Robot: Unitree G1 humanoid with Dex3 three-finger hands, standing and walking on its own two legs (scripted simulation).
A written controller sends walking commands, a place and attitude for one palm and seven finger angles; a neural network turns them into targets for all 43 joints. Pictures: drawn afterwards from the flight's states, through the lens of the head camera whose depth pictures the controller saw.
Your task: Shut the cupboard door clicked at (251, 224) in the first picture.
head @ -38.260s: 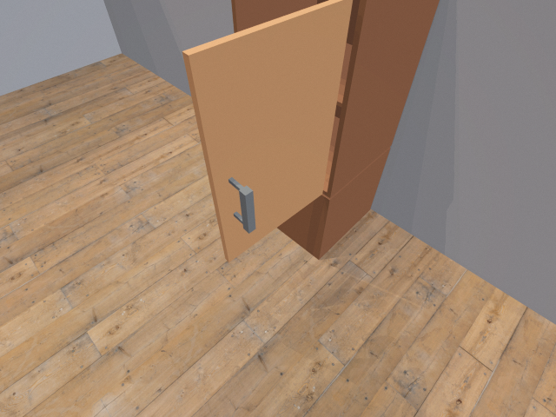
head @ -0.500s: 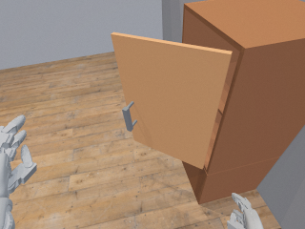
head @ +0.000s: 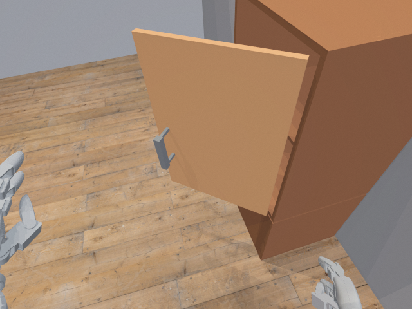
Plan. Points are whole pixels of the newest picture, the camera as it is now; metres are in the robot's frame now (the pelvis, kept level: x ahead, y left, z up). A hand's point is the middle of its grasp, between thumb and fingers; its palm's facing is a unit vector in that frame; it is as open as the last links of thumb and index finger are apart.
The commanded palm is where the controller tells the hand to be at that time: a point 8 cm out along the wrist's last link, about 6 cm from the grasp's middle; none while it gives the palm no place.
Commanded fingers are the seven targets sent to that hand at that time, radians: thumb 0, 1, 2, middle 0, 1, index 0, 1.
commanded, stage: step back with the hand held close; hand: left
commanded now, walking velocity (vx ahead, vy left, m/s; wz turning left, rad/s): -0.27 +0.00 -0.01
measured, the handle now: (165, 148) +0.59 +0.19 -0.11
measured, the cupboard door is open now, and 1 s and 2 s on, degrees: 48 48 48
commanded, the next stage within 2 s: stop stepping back and stand still in 0.98 s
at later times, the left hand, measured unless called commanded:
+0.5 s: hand out of the picture +0.11 +0.30 +0.15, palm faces +0.44 -0.76 -0.48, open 7.4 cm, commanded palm +0.05 +0.33 +0.18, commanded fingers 0.00 0.90 0.90 -0.20 -0.30 -0.20 -0.30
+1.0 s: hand out of the picture +0.00 +0.29 +0.15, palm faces +0.50 -0.73 -0.47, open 7.4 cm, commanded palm -0.06 +0.31 +0.18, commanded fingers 0.00 0.90 0.90 -0.20 -0.30 -0.20 -0.30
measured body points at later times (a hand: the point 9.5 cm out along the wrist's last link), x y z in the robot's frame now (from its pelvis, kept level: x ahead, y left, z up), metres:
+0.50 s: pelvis -0.08 +0.02 -0.01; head -0.08 +0.03 +0.44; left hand +0.08 +0.34 +0.17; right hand +0.09 -0.21 -0.09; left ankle +0.00 +0.11 -0.74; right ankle -0.04 -0.11 -0.74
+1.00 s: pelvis -0.19 +0.00 -0.02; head -0.16 +0.02 +0.43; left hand -0.03 +0.33 +0.18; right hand +0.00 -0.21 -0.10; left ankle -0.05 +0.12 -0.74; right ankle -0.30 -0.12 -0.74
